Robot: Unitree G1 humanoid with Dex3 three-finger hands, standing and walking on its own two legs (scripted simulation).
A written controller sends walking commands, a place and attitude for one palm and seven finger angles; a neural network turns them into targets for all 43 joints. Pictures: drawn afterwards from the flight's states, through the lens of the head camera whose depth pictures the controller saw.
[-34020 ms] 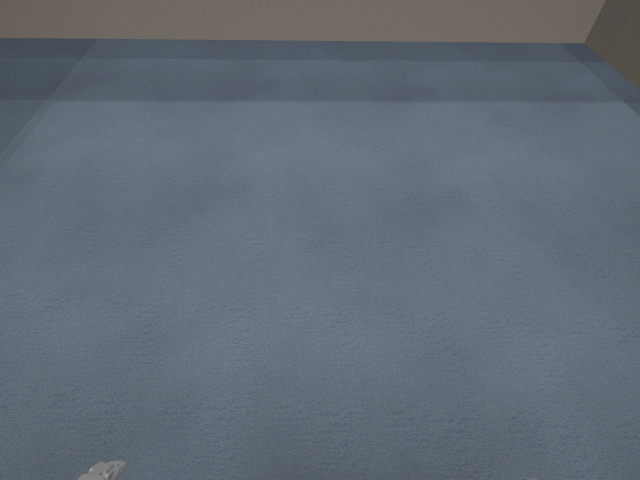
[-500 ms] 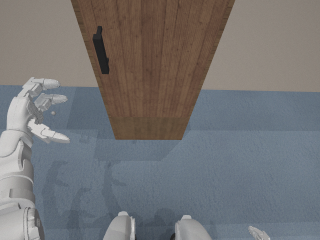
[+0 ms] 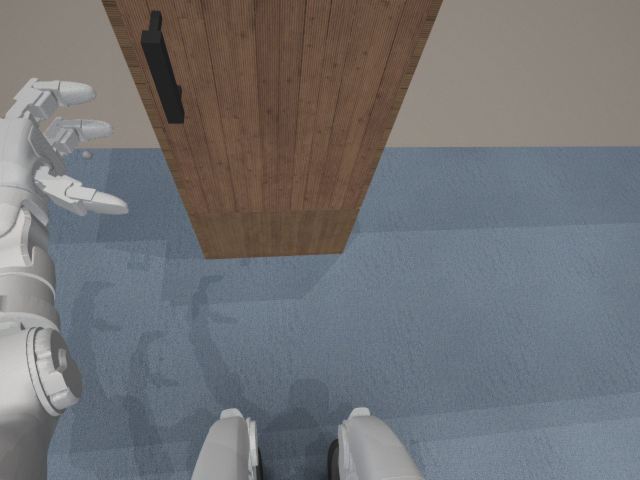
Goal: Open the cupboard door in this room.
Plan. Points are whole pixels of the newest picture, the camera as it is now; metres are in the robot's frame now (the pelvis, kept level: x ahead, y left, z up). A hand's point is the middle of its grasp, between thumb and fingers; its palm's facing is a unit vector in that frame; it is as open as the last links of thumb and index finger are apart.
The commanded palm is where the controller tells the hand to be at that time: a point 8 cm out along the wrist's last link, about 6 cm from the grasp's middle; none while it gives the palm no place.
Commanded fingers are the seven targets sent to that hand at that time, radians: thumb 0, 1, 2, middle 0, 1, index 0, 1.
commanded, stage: move the hooked fingers beside the handle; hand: left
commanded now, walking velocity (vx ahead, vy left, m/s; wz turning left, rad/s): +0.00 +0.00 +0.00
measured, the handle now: (166, 70) +0.62 +0.18 +0.06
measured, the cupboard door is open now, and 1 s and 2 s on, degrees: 0 0 0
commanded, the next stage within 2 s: slide the fingers in behind the handle in 1.22 s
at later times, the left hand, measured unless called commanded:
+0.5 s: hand (116, 98) +0.56 +0.23 +0.07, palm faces +0.03 -1.00 -0.03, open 14.0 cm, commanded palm +0.55 +0.27 +0.06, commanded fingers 0.00 -0.50 0.30 -0.30 -1.20 -0.30 -1.20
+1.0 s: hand (111, 109) +0.56 +0.24 +0.05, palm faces +0.02 -1.00 -0.01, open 14.0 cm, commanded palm +0.55 +0.27 +0.05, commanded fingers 0.00 -0.50 0.30 -0.30 -1.20 -0.30 -1.20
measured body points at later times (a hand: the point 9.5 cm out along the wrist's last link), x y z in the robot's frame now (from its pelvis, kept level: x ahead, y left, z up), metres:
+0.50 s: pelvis +0.00 +0.00 -0.01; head +0.18 +0.03 +0.40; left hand +0.56 +0.29 +0.07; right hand -0.03 -0.26 -0.11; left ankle +0.02 +0.10 -0.65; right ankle +0.01 -0.13 -0.65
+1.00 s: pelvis +0.01 +0.00 -0.01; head +0.19 +0.05 +0.40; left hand +0.55 +0.29 +0.06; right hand +0.00 -0.26 -0.10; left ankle +0.02 +0.10 -0.65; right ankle +0.01 -0.13 -0.65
